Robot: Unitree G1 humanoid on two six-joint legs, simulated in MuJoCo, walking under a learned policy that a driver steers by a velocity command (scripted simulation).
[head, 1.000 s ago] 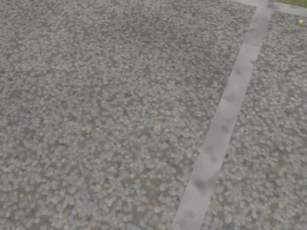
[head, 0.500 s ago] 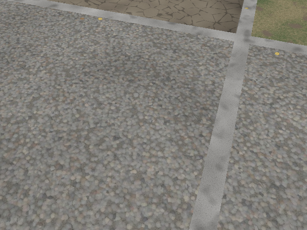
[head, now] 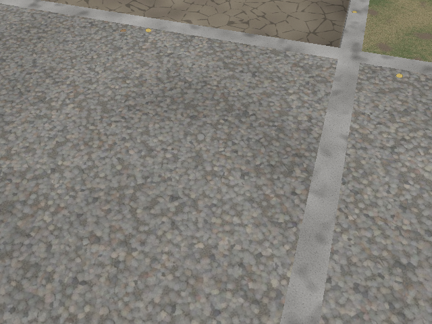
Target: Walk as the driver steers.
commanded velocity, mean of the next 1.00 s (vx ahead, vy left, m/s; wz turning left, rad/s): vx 0.35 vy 0.00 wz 0.00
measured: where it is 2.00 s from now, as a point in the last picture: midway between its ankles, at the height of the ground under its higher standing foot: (210, 183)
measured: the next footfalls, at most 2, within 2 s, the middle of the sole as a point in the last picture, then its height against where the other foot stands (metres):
right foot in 1.12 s outside the picture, level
left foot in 1.60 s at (210, 226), level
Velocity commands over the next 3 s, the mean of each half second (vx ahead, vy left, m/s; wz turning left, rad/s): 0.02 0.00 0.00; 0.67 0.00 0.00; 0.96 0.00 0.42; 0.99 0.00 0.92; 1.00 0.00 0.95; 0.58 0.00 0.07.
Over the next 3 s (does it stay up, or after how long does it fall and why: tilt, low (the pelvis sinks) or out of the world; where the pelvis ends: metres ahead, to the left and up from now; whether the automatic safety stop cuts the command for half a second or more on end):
stays up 1.54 0.76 -0.02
